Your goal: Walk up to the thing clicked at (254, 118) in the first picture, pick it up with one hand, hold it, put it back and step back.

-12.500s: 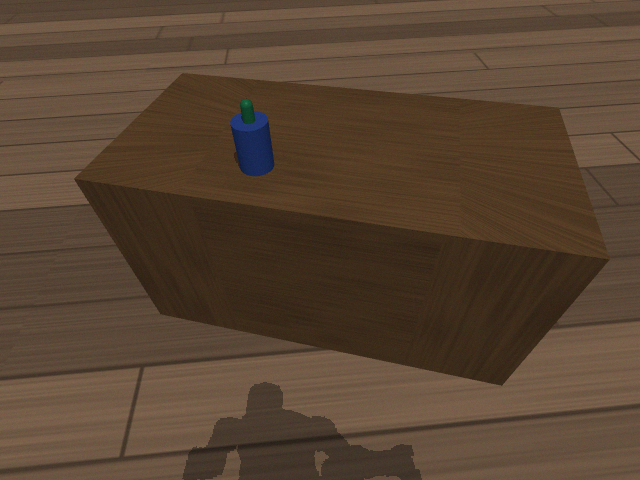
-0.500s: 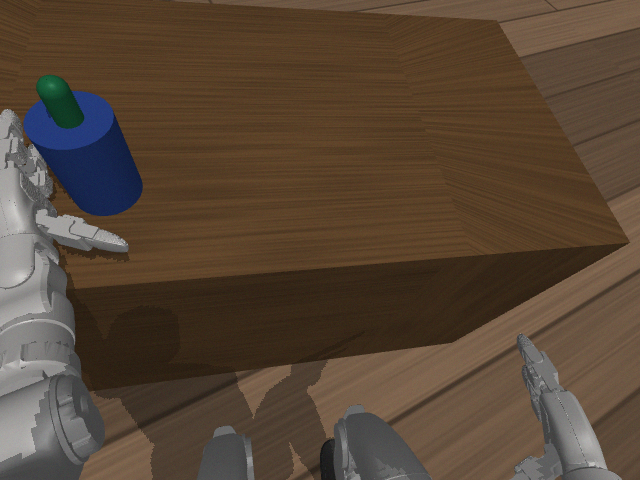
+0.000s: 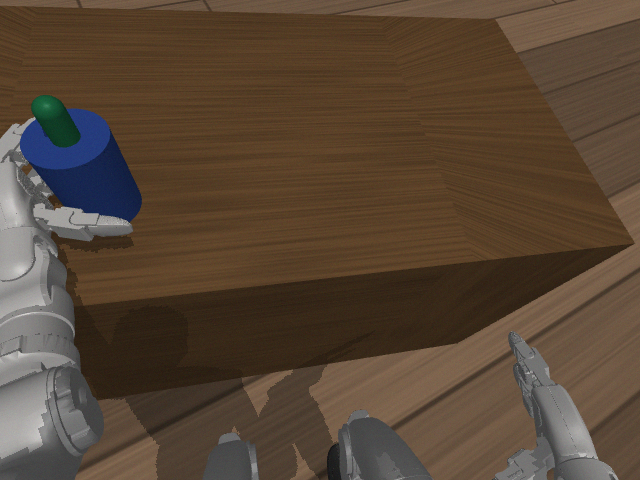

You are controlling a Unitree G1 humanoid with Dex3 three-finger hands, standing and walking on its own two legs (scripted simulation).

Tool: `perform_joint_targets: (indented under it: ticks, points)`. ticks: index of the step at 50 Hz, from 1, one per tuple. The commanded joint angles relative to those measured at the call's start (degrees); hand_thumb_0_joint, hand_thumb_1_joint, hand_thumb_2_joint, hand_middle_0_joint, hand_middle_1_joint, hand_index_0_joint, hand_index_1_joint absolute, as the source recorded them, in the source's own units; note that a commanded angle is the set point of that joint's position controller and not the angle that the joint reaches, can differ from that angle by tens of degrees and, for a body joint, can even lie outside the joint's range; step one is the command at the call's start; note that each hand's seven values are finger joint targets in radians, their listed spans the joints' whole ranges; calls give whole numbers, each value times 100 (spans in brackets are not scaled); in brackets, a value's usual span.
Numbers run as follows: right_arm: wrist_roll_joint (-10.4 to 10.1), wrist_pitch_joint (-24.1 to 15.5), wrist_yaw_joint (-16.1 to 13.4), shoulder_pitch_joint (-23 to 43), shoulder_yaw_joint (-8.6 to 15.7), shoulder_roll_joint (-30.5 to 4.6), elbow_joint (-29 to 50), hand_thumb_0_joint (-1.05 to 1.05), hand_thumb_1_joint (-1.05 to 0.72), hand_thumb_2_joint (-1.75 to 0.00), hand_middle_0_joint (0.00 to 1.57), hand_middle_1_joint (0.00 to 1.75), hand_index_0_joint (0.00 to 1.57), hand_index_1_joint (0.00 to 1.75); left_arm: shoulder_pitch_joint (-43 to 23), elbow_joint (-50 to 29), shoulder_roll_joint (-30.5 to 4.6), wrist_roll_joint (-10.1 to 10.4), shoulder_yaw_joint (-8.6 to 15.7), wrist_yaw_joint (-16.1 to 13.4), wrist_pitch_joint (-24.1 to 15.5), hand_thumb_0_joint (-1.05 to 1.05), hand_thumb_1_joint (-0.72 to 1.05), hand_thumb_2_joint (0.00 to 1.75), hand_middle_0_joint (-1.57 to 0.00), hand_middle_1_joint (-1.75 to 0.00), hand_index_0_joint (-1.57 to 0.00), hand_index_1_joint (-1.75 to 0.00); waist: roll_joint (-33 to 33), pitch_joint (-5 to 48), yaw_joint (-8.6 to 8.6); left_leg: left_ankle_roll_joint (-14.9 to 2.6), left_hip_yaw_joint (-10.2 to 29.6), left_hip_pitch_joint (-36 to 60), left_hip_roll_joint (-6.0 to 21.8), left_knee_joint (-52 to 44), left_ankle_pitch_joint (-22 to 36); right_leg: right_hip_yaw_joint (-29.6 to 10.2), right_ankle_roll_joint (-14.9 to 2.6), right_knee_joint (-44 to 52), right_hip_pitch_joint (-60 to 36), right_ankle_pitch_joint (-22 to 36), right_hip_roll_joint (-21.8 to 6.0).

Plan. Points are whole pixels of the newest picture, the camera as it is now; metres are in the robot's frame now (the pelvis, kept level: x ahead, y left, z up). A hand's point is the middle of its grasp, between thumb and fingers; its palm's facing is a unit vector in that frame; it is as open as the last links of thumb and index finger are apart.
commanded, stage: close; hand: left
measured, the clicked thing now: (80, 160) +0.51 +0.24 +0.06
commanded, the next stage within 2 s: settle in 0.28 s
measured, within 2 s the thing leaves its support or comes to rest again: leaves its support in 1.00 s
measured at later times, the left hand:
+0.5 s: hand (62, 167) +0.50 +0.26 +0.06, palm faces +0.25 -0.97 +0.02, open 11.5 cm
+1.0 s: hand (69, 176) +0.48 +0.25 +0.06, palm faces +0.22 -0.97 -0.04, open 11.7 cm
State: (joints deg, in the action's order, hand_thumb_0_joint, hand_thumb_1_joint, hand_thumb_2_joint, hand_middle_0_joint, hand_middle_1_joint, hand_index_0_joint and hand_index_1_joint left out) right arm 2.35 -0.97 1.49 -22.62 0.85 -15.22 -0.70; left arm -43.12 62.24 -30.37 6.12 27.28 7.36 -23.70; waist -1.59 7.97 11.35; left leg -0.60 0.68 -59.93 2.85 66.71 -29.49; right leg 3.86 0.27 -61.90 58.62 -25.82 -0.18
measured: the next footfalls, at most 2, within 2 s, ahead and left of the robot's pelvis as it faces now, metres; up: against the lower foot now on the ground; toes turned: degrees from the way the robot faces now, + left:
none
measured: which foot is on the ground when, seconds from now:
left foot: down 0.00-1.00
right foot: down 0.00-1.00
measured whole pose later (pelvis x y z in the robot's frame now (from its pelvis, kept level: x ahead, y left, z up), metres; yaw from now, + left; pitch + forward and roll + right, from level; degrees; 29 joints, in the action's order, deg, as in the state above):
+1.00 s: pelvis +0.02 +0.01 +0.02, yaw +0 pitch +19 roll -3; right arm 1.6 1.7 0.2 -20.5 0.5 -13.7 -6.7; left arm -37.2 53.1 -27.0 5.2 23.1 4.3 -16.6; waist -1.2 6.5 8.9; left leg -1.0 -0.4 -50.8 2.7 60.4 -28.7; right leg 2.8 0.9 -55.5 49.8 -24.7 -0.1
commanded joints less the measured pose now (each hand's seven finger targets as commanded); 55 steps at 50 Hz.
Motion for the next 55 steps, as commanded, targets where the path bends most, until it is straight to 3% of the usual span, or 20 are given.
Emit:
perform_joint_targets:
  ticks: [1, 5, 9, 13, 16, 18, 19, 24, 25, 27, 28, 33, 35, 38, 39, 41, 46, 48, 51, 55]
  points:
    - [-10, -226, -21, -354, 418, -660, 796, 0, 51, -5, 5, 5, 5, 5, -2364, -1856, -1663, 42, 255, -63, -471, 0, -37, 39, -82, -64, -85, -62, 1585, 3065, -296, 142, 236, 2525, -128, -851, 2811, -119, -221, 500, -1310, 1843, 161]
    - [-8, -248, -41, -6, 395, -670, 664, 0, 51, -5, 5, 5, 5, 5, -1799, -736, -764, 37, -276, 83, -265, 0, -22, 55, -100, -81, -101, -80, 1212, 2500, -114, 121, 247, 2221, -69, -857, 2633, -113, -219, 567, -1038, 1717, 198]
    - [-3, -244, -93, 147, 524, -846, 970, 0, 52, -5, 5, 5, 5, 5, -1907, -747, -991, -73, -245, 90, -258, 0, -3, 71, -114, -97, -116, -95, 1045, 2640, -61, 88, 218, 2159, -73, -866, 2449, -159, -209, 616, -1194, 1727, 174]
    - [-19, -195, -83, -365, 699, -1026, 921, 0, 54, -5, 5, 5, 5, 5, -1813, -700, -1367, 48, 205, 13, -342, 0, 14, 94, -125, -117, -128, -115, 782, 2466, 15, 29, 148, 1891, -136, -880, 2072, -196, -158, 671, -1385, 1725, 160]
    - [-33, -200, 3, -614, 380, -665, 860, 0, 53, -5, 5, 5, 5, 5, -1735, -680, -900, 50, -106, 116, -371, 0, 12, 104, -136, -128, -139, -127, 933, 2511, 54, 46, 155, 2039, -145, -787, 2453, -155, -159, 576, -1202, 1910, 168]
    - [-33, -208, 13, -527, 480, -778, 903, 0, 52, -5, 5, 5, 5, 5, -1738, -772, -1115, 10, 23, 113, -380, 0, 9, 107, -141, -133, -143, -132, 877, 2571, 21, 52, 169, 2011, -140, -770, 2469, -146, -166, 562, -1187, 1911, 174]
    - [-27, -227, 35, -484, 399, -697, 836, 0, 53, -5, 5, 5, 5, 5, -1846, -861, -942, 7, -171, 160, -366, 0, 8, 110, -142, -135, -144, -134, 1151, 2617, 34, 97, 178, 2184, -128, -779, 2605, -128, -180, 534, -1100, 1907, 171]
    - [-16, -182, -8, -143, 598, -944, 1053, 0, 54, -5, 5, 5, 5, 5, -2021, -1248, -1326, -103, -76, 52, -222, 0, 21, 124, -134, -140, -136, -141, 1427, 3023, -132, 136, 179, 2377, -110, -820, 2744, -176, -214, 561, -1335, 1946, 144]
    - [-28, -181, 7, -36, 434, -781, 1175, 0, 54, -5, 5, 5, 5, 5, -2012, -1266, -1029, -78, -263, 70, -182, 0, 16, 125, -134, -141, -136, -142, 1413, 3080, -150, 161, 207, 2496, -88, -858, 2859, -151, -226, 541, -1343, 1959, 165]
    - [-32, -125, -41, -121, 651, -990, 1015, 0, 54, -5, 5, 5, 5, 5, -2122, -1533, -1380, -28, -12, -8, -153, 0, 16, 126, -135, -144, -138, -144, 1495, 3131, -240, 186, 253, 2660, -55, -909, 3086, -133, -234, 547, -1346, 1994, 174]
    - [-50, -134, -25, -89, 436, -731, 1094, 0, 54, -5, 5, 5, 5, 5, -2143, -1677, -1104, 22, -192, -3, -142, 0, 13, 127, -136, -145, -139, -145, 1556, 3252, -251, 188, 250, 2837, -56, -925, 3208, -123, -231, 555, -1388, 2034, 180]
    - [-77, -66, -82, -201, 395, -642, 660, 0, 53, -5, 5, 5, 5, 5, -2524, -2126, -1487, 123, 58, -137, -119, 0, 9, 131, -140, -152, -143, -152, 1359, 2985, -307, 108, 167, 2534, -111, -1070, 2852, -184, -172, 700, -1867, 2183, 149]
    - [-72, -60, -128, -143, 612, -790, 625, 0, 53, -5, 5, 5, 5, 5, -2700, -2298, -1608, 77, 70, -207, -139, 0, 7, 132, -139, -151, -141, -152, 1394, 3053, -238, 102, 179, 2802, -88, -1092, 2845, -186, -170, 758, -1732, 2049, 159]
    - [-76, -76, -157, -79, 520, -744, 638, 0, 53, -6, 5, 5, 5, 5, -2698, -2368, -1436, 83, -89, -219, -149, 0, 1, 131, -136, -150, -138, -151, 1407, 3134, -226, 131, 207, 3155, -60, -1146, 3146, -173, -180, 790, -1758, 2156, 164]
    - [-70, -53, -170, -179, 571, -777, 403, 0, 53, -6, 5, 5, 5, 5, -2882, -2692, -1713, 92, 55, -233, -190, 0, -2, 131, -135, -150, -138, -151, 1625, 3154, -279, 157, 228, 3252, -55, -1152, 3280, -166, -185, 784, -1699, 2146, 166]
    - [-61, -66, -165, -9, 440, -684, 558, 0, 53, -6, 5, 5, 5, 5, -2692, -2611, -1355, 82, -179, -217, -121, 0, -1, 131, -135, -149, -138, -150, 1472, 3174, -279, 127, 201, 3270, -68, -1172, 3330, -192, -180, 858, -1870, 2277, 161]
    - [-65, -32, -187, 35, 481, -709, 319, 0, 53, -6, 5, 5, 5, 5, -3049, -3391, -1714, 183, 20, -310, -99, 0, -5, 131, -132, -148, -134, -150, 1926, 3460, -411, 190, 239, 3741, -54, -1225, 3710, -182, -200, 895, -1890, 2324, 140]
    - [-69, -44, -217, 146, 564, -766, 346, 0, 53, -6, 5, 5, 5, 5, -2669, -3036, -1372, 222, -128, -321, -5, 0, -9, 132, -131, -150, -134, -151, 1695, 3334, -370, 195, 265, 3708, -33, -1292, 3755, -158, -211, 936, -1992, 2391, 152]
    - [-105, -50, -244, 128, 507, -767, 228, 0, 53, -6, 5, 5, 5, 5, -2875, -3438, -1683, 266, 54, -389, -9, 0, -9, 134, -130, -150, -133, -151, 1578, 3304, -427, 132, 220, 3595, -72, -1361, 3585, -216, -188, 1025, -2232, 2507, 129]
    - [-109, -38, -288, 64, 435, -632, -21, 0, 53, -6, 5, 5, 5, 5, -2729, -3258, -1414, 265, -105, -426, 84, 0, -11, 137, -129, -152, -132, -153, 1484, 3157, -394, 116, 211, 3659, -74, -1433, 3488, -204, -178, 1115, -2225, 2448, 121]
